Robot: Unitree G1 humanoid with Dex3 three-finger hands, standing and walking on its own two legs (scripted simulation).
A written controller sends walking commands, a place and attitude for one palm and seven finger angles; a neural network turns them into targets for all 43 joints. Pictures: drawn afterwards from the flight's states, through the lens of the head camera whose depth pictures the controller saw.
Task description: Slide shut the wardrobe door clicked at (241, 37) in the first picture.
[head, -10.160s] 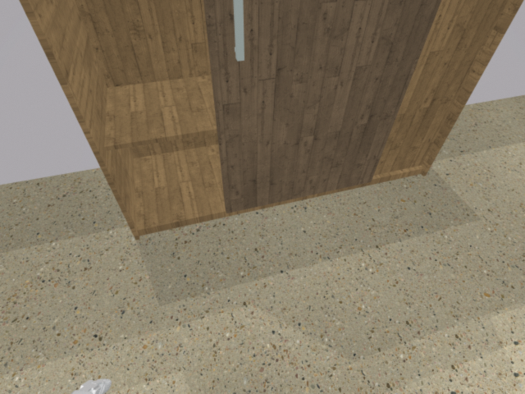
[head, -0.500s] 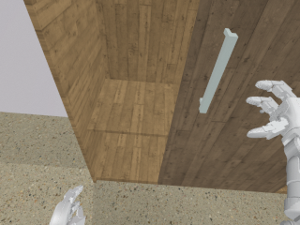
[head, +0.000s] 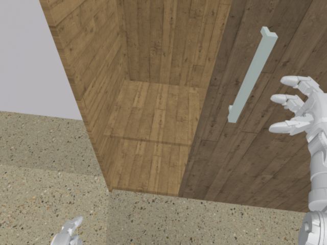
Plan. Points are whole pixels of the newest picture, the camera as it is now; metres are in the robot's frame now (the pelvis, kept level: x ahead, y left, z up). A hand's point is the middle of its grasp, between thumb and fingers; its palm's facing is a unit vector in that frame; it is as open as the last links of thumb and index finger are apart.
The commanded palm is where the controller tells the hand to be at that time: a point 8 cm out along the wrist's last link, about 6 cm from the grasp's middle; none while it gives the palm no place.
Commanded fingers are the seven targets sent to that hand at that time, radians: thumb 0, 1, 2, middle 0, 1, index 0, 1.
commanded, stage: move the hooked fingers beside the handle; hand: right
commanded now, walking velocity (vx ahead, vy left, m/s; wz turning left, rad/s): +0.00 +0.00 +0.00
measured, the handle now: (246, 80) +0.50 -0.16 +0.18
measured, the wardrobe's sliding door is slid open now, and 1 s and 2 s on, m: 0.41 0.41 0.41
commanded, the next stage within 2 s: feel for the door with the fingertips in 1.10 s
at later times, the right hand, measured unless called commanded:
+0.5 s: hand (272, 95) +0.45 -0.22 +0.18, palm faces +0.04 +1.00 -0.03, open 14.0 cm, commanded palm +0.42 -0.27 +0.17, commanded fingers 0.00 0.50 -0.30 0.30 1.20 0.30 1.20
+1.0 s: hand (269, 96) +0.45 -0.21 +0.17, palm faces +0.06 +1.00 -0.03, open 14.0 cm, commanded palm +0.42 -0.27 +0.17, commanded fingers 0.00 0.50 -0.30 0.30 1.20 0.30 1.20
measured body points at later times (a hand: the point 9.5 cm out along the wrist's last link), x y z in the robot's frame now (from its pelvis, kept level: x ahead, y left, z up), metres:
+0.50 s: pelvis +0.01 +0.00 +0.00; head +0.03 +0.02 +0.45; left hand +0.07 +0.27 -0.12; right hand +0.44 -0.27 +0.18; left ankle -0.02 +0.11 -0.74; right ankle +0.03 -0.10 -0.74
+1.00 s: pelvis +0.01 +0.00 +0.00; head +0.02 +0.02 +0.45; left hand +0.09 +0.27 -0.12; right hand +0.44 -0.26 +0.18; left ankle -0.02 +0.11 -0.74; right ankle +0.03 -0.10 -0.74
